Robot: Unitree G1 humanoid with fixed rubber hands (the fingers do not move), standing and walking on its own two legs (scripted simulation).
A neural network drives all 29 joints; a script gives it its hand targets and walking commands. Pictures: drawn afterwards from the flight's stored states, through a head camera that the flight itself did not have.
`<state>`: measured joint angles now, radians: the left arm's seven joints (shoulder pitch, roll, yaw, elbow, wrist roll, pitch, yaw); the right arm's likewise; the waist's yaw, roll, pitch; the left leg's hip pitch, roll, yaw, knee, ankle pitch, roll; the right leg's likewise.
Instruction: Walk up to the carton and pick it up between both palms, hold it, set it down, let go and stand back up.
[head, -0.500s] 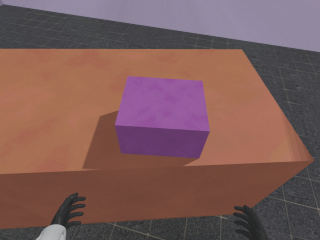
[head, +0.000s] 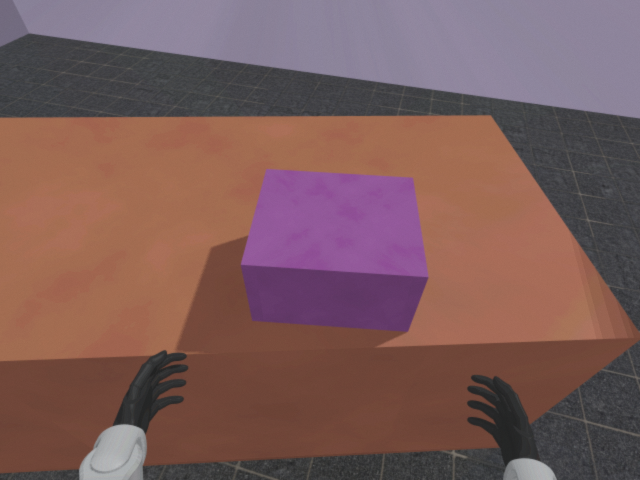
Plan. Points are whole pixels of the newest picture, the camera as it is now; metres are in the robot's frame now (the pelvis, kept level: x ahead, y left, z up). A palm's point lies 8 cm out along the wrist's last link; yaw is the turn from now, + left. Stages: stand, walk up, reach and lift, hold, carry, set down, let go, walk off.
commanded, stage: reach and lift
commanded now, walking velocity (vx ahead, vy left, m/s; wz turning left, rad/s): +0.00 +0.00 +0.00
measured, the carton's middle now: (334, 247) +0.49 +0.01 -0.03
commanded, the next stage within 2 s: none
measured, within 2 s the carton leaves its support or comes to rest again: neither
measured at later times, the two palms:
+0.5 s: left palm (144, 361) +0.25 +0.25 +0.01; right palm (509, 383) +0.25 -0.22 +0.00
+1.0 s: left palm (166, 280) +0.34 +0.23 +0.06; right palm (515, 312) +0.32 -0.23 +0.04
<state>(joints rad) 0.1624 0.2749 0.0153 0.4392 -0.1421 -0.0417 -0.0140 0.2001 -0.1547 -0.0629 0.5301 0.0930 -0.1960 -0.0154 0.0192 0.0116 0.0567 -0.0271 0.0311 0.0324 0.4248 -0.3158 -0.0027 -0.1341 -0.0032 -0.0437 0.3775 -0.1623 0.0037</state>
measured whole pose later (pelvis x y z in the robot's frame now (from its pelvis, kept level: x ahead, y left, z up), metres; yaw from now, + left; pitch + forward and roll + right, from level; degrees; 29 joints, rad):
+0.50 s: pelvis +0.00 +0.00 +0.00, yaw +1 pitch -4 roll -1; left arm -0.02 0.30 -0.03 0.56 -0.27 -0.23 -0.04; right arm 0.00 -0.21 -0.02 0.59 0.23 -0.28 -0.04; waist 0.01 0.03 0.03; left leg -0.07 0.03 0.02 0.47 -0.33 0.00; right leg -0.17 -0.01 -0.05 0.41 -0.18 0.01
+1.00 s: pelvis -0.01 +0.00 +0.00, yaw +0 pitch +1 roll -1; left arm -0.47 0.34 -0.02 0.84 -0.30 -0.08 -0.05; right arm -0.39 -0.30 0.02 0.78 0.31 -0.10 -0.05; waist -0.01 0.01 -0.02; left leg -0.17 0.02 0.02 0.46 -0.30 0.00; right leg -0.27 -0.01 -0.05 0.40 -0.14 0.00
